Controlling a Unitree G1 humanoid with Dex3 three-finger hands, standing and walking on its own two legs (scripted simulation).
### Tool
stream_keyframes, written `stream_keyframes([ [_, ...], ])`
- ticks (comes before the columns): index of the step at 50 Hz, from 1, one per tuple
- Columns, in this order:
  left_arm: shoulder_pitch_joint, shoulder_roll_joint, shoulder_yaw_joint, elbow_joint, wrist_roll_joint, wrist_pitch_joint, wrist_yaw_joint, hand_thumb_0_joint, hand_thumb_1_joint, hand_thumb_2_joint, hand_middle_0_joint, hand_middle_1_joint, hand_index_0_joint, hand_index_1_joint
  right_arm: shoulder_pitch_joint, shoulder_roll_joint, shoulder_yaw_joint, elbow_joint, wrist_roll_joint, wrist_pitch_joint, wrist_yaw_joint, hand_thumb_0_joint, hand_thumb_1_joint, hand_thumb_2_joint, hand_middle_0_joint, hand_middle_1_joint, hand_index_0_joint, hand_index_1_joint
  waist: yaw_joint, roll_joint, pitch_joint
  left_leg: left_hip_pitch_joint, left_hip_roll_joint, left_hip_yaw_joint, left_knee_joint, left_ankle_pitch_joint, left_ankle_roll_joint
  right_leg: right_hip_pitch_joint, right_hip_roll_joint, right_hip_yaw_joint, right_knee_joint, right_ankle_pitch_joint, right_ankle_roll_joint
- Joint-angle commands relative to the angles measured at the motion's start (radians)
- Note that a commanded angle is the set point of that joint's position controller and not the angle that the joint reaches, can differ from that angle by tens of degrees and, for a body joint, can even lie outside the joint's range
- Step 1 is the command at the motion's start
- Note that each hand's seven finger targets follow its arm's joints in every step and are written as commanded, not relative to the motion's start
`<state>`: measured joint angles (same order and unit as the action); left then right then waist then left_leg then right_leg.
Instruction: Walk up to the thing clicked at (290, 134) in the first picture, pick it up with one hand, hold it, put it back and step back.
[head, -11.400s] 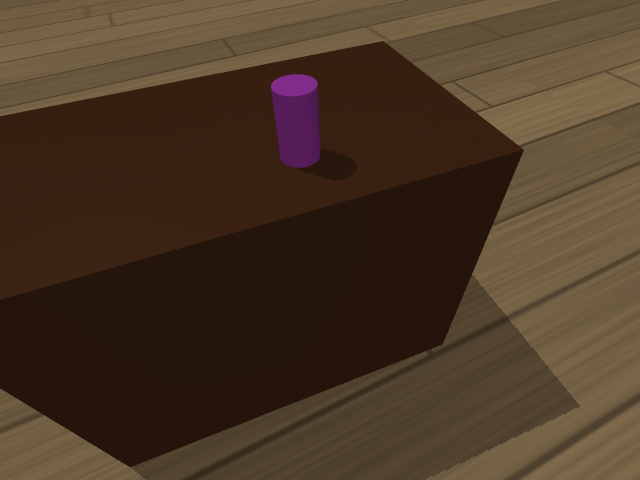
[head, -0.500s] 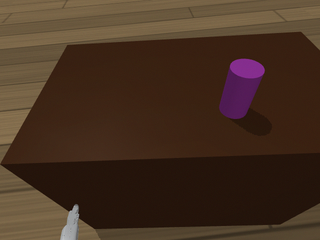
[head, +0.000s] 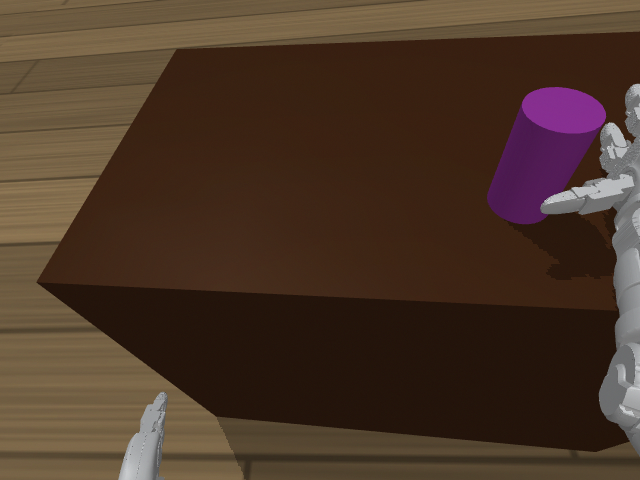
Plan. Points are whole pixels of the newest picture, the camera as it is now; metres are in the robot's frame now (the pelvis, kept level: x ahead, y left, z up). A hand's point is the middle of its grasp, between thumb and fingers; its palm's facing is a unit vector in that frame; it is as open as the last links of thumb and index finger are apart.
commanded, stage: close in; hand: right
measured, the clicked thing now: (537, 160) +0.48 -0.21 +0.12
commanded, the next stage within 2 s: rest palm in 0.20 s
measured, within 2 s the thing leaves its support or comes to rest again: leaves its support in 1.54 s
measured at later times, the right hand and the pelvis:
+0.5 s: hand (542, 166) +0.46 -0.21 +0.13, palm faces +0.21 +0.98 +0.02, open 17.3 cm; pelvis -0.01 +0.00 +0.00, yaw +0 degrees
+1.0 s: hand (547, 160) +0.46 -0.21 +0.13, palm faces +0.23 +0.97 +0.00, open 11.4 cm; pelvis -0.01 +0.00 +0.00, yaw +0 degrees
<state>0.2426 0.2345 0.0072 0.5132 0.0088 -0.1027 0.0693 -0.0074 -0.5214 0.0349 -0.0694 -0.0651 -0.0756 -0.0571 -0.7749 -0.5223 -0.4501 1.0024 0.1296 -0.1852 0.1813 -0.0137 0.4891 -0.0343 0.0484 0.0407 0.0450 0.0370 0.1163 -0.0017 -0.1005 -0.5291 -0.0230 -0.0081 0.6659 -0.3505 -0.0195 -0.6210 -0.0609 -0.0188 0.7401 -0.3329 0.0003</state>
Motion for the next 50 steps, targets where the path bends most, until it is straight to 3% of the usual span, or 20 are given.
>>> stream_keyframes([
  [1,0.000,0.136,0.082,-0.145,-0.015,-0.044,-0.004,0.000,-0.540,0.040,-0.061,-0.062,-0.065,-0.058,-0.443,-0.265,-0.008,-0.242,0.000,-0.064,-0.048,0.000,0.482,-0.041,0.050,0.040,0.045,0.040,-0.024,-0.126,-0.431,0.087,-0.016,0.029,-0.042,0.390,0.018,0.365,0.031,0.013,-0.038,0.425,-0.015],
  [4,0.024,0.108,0.074,-0.122,-0.021,-0.039,-0.021,0.000,-0.529,0.035,-0.059,-0.064,-0.066,-0.056,-0.358,-0.125,0.063,-0.149,0.004,-0.042,-0.047,0.000,0.507,-0.045,0.042,0.042,0.040,0.042,0.004,-0.064,-0.278,0.025,-0.016,0.030,-0.049,0.331,0.017,0.284,0.032,0.014,-0.058,0.339,-0.022],
  [6,-0.056,0.137,0.088,-0.211,-0.017,-0.049,-0.020,0.000,-0.524,0.032,-0.057,-0.062,-0.065,-0.054,-0.480,-0.200,0.035,-0.276,-0.001,-0.066,-0.060,0.000,0.508,-0.040,0.045,0.041,0.042,0.041,-0.005,-0.094,-0.377,0.045,-0.014,0.030,-0.039,0.310,0.021,0.324,0.030,0.015,-0.055,0.326,-0.019],
  [7,0.031,0.132,0.097,-0.138,-0.015,-0.041,-0.023,0.000,-0.527,0.034,-0.058,-0.063,-0.066,-0.055,-0.475,-0.194,0.031,-0.250,-0.003,-0.063,-0.062,0.000,0.517,-0.045,0.040,0.043,0.039,0.043,-0.003,-0.100,-0.367,0.018,-0.015,0.030,-0.032,0.306,0.022,0.336,0.029,0.017,-0.049,0.334,-0.018],
  [11,0.008,0.157,0.116,-0.211,-0.017,-0.045,-0.029,0.000,-0.523,0.034,-0.055,-0.066,-0.064,-0.057,-0.453,-0.138,0.056,-0.245,-0.002,-0.054,-0.074,0.000,0.506,-0.046,0.038,0.043,0.035,0.043,0.011,-0.053,-0.404,0.023,-0.014,0.034,-0.021,0.341,0.016,0.360,0.030,0.020,-0.034,0.368,-0.020],
  [12,0.000,0.192,0.148,-0.230,-0.018,-0.042,-0.027,0.000,-0.527,0.037,-0.056,-0.063,-0.063,-0.056,-0.503,-0.205,0.026,-0.331,-0.003,-0.061,-0.089,0.000,0.505,-0.047,0.039,0.044,0.035,0.044,-0.003,-0.071,-0.441,0.042,-0.009,0.028,-0.020,0.360,0.014,0.369,0.033,0.018,-0.030,0.382,-0.023],
  [17,0.001,0.117,0.089,-0.212,-0.017,-0.036,-0.038,0.000,-0.601,0.087,-0.055,-0.048,-0.037,-0.068,-0.472,-0.098,0.074,-0.219,-0.020,-0.046,-0.117,0.000,0.458,-0.085,0.037,0.054,0.036,0.055,-0.015,-0.074,-0.371,0.032,-0.009,0.029,-0.025,0.293,0.021,0.308,0.036,0.015,-0.045,0.302,-0.017],
  [23,-0.023,0.153,0.119,-0.267,-0.012,-0.037,-0.035,0.000,-0.593,0.082,-0.055,-0.050,-0.042,-0.065,-0.519,-0.122,0.068,-0.282,-0.032,-0.062,-0.146,0.000,0.487,-0.074,0.066,0.062,0.067,0.062,-0.014,-0.078,-0.429,0.062,-0.007,0.026,-0.023,0.305,0.019,0.330,0.039,0.010,-0.044,0.299,-0.015],
  [24,-0.034,0.186,0.148,-0.272,-0.012,-0.039,-0.028,0.000,-0.600,0.088,-0.052,-0.046,-0.035,-0.065,-0.497,-0.118,0.063,-0.276,-0.029,-0.061,-0.152,0.000,0.511,-0.060,0.122,0.081,0.122,0.081,-0.012,-0.049,-0.429,0.058,-0.012,0.033,-0.022,0.294,0.019,0.333,0.036,0.015,-0.051,0.288,-0.016],
  [27,-0.018,0.091,0.069,-0.254,-0.014,-0.037,-0.036,0.000,-0.556,0.058,-0.054,-0.057,-0.052,-0.060,-0.493,-0.031,0.116,-0.221,-0.031,-0.062,-0.152,0.000,0.488,-0.098,0.358,0.217,0.355,0.217,-0.010,-0.033,-0.348,0.047,-0.007,0.025,-0.028,0.255,0.017,0.268,0.039,0.010,-0.059,0.225,-0.020],
  [29,-0.010,0.112,0.087,-0.241,-0.013,-0.039,-0.031,0.000,-0.554,0.056,-0.052,-0.057,-0.052,-0.058,-0.516,-0.094,0.079,-0.183,-0.040,-0.069,-0.159,0.000,0.503,-0.117,0.463,0.281,0.462,0.282,0.003,-0.029,-0.351,0.033,-0.003,0.014,-0.025,0.259,0.013,0.254,0.040,0.007,-0.051,0.218,-0.024],
  [32,0.035,0.141,0.124,-0.219,-0.004,-0.045,-0.026,0.000,-0.547,0.054,-0.049,-0.057,-0.051,-0.055,-0.634,-0.089,0.110,-0.257,-0.048,-0.083,-0.163,0.000,0.466,-0.169,0.599,0.374,0.598,0.375,0.029,-0.095,-0.389,-0.015,-0.008,0.020,-0.018,0.235,0.021,0.323,0.033,0.013,-0.049,0.206,-0.016],
  [34,0.015,0.152,0.117,-0.265,-0.008,-0.048,-0.030,0.000,-0.548,0.057,-0.049,-0.058,-0.051,-0.056,-0.504,-0.099,0.077,-0.132,-0.046,-0.063,-0.161,0.000,0.458,-0.180,0.668,0.411,0.667,0.412,0.014,-0.046,-0.373,-0.001,-0.011,0.027,-0.022,0.249,0.018,0.312,0.035,0.016,-0.048,0.233,-0.016],
  [37,0.036,0.157,0.132,-0.262,-0.007,-0.045,-0.029,0.000,-0.554,0.062,-0.046,-0.054,-0.046,-0.054,-0.579,-0.118,0.089,-0.242,-0.046,-0.076,-0.161,0.000,0.430,-0.228,0.778,0.492,0.778,0.494,0.008,-0.084,-0.415,0.014,-0.012,0.030,-0.018,0.262,0.021,0.334,0.034,0.014,-0.049,0.253,-0.014],
  [38,0.067,0.119,0.095,-0.232,-0.010,-0.040,-0.036,0.000,-0.552,0.061,-0.047,-0.056,-0.048,-0.055,-0.547,-0.114,0.090,-0.228,-0.043,-0.070,-0.160,0.000,0.402,-0.265,0.810,0.529,0.810,0.531,-0.014,-0.100,-0.373,0.029,-0.007,0.026,-0.023,0.250,0.023,0.296,0.041,0.008,-0.054,0.233,-0.013],
  [40,0.010,0.151,0.129,-0.279,-0.015,-0.043,-0.032,0.000,-0.549,0.058,-0.047,-0.055,-0.049,-0.053,-0.492,-0.109,0.066,-0.174,-0.035,-0.060,-0.160,0.000,0.373,-0.281,0.852,0.556,0.851,0.558,-0.005,-0.044,-0.375,0.033,-0.011,0.029,-0.023,0.248,0.019,0.285,0.038,0.014,-0.057,0.223,-0.016],
  [42,0.007,0.137,0.118,-0.284,-0.011,-0.046,-0.032,0.000,-0.550,0.059,-0.046,-0.054,-0.047,-0.052,-0.572,-0.080,0.102,-0.272,-0.034,-0.074,-0.157,0.000,0.336,-0.330,0.879,0.601,0.880,0.602,0.004,-0.061,-0.428,0.043,-0.009,0.025,-0.020,0.277,0.018,0.314,0.037,0.013,-0.052,0.252,-0.017],
  [46,0.024,0.145,0.122,-0.244,-0.013,-0.037,-0.034,0.000,-0.540,0.052,-0.047,-0.057,-0.051,-0.052,-0.417,-0.053,0.091,-0.128,-0.036,-0.052,-0.158,0.000,0.160,-0.505,1.002,0.760,1.004,0.761,-0.006,-0.036,-0.319,0.010,-0.014,0.032,-0.029,0.244,0.022,0.278,0.034,0.015,-0.068,0.232,-0.014],
  [48,-0.046,0.117,0.097,-0.302,-0.011,-0.049,-0.033,0.000,-0.543,0.052,-0.047,-0.055,-0.051,-0.051,-0.579,-0.043,0.135,-0.325,-0.031,-0.083,-0.155,0.000,0.105,-0.589,1.058,0.838,1.062,0.840,-0.011,-0.090,-0.433,0.050,-0.008,0.024,-0.023,0.266,0.024,0.327,0.034,0.012,-0.061,0.256,-0.012],
  [50,0.030,0.149,0.127,-0.262,-0.016,-0.042,-0.030,0.000,-0.540,0.051,-0.048,-0.056,-0.051,-0.052,-0.386,-0.044,0.097,-0.126,-0.033,-0.043,-0.156,0.000,0.003,-0.696,1.105,0.924,1.110,0.926,-0.012,-0.041,-0.360,0.028,-0.014,0.034,-0.028,0.255,0.023,0.310,0.034,0.015,-0.068,0.253,-0.013],
])
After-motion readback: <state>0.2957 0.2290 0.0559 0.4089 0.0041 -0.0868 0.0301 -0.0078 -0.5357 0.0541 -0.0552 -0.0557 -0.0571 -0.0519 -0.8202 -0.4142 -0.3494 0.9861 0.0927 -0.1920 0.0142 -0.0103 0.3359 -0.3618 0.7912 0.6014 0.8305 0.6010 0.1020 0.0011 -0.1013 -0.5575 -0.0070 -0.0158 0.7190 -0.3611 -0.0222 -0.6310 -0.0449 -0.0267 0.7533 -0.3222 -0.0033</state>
